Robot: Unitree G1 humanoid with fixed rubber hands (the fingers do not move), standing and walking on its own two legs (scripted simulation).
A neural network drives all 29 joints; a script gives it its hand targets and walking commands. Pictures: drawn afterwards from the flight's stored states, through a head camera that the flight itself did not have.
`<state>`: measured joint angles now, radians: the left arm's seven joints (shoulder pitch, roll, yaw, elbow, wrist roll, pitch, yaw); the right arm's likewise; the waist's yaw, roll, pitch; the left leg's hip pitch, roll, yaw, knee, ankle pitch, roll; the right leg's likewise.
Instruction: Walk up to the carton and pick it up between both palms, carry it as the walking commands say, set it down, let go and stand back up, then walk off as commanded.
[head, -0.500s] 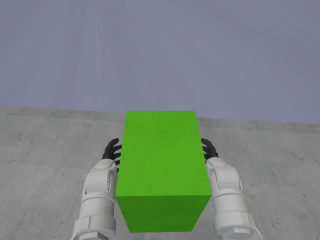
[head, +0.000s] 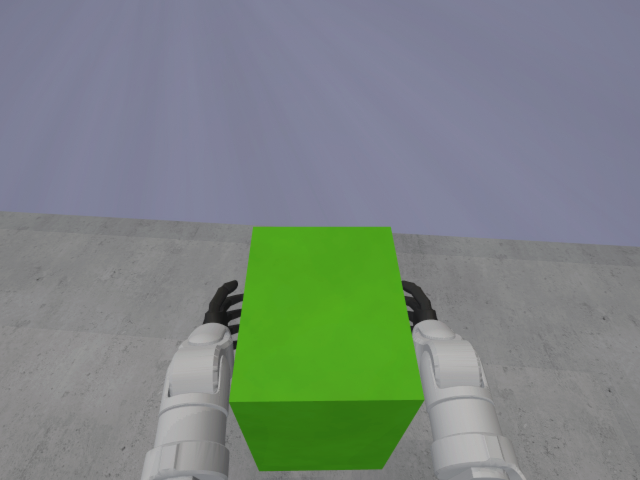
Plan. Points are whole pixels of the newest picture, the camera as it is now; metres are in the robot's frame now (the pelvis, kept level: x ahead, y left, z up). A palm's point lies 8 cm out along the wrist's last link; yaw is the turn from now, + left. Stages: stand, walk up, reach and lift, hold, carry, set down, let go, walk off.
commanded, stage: hold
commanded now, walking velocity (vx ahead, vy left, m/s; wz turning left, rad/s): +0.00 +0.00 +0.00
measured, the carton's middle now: (321, 355) +0.29 +0.00 +0.01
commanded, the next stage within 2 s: carry in 0.56 s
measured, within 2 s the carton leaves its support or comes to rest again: neither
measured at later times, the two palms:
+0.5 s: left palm (216, 335) +0.29 +0.14 +0.06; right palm (425, 335) +0.29 -0.13 +0.05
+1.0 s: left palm (107, 373) +0.23 +0.25 +0.08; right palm (341, 336) +0.27 -0.02 +0.08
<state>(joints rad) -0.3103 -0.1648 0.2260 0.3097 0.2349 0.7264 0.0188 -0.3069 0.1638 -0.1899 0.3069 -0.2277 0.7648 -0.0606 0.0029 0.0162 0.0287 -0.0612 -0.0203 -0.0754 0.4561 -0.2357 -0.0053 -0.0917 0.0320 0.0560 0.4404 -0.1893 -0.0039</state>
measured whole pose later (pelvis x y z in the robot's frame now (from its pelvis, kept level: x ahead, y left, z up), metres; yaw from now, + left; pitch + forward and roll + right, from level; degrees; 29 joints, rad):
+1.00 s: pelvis -0.03 +0.07 -0.01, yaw +7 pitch +6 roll -1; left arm -0.13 -0.13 0.05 -0.37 0.03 1.05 0.18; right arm -0.15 0.13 0.00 -0.34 -0.07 1.08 -0.18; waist 0.03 0.01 -0.09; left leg -0.47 -0.07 0.03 0.56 -0.19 0.10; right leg -0.56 -0.05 -0.04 1.01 -0.48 0.06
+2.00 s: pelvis -0.07 +0.06 -0.01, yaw +7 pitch +3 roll -1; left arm -0.08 -0.13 0.02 -0.35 0.04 1.14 0.19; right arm -0.10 0.13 -0.01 -0.34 -0.04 1.17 -0.20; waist 0.00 0.03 -0.15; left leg -0.45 -0.02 0.08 0.49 -0.11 0.07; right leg -0.34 -0.02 -0.11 0.57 -0.29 -0.01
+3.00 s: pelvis -0.04 +0.03 -0.01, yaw +7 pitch +3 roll +0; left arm -0.10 -0.13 0.01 -0.36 0.04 1.15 0.18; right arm -0.11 0.13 -0.01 -0.36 -0.05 1.17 -0.19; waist 0.00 0.01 -0.13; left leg -0.42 0.01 0.06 0.53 -0.18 0.03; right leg -0.28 0.01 -0.12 0.55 -0.34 -0.05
